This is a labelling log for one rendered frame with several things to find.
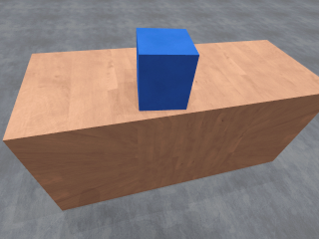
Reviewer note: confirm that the pedestal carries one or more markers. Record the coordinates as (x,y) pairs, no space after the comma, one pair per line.
(77,127)

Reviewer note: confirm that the carton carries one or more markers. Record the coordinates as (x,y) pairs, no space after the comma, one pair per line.
(166,63)

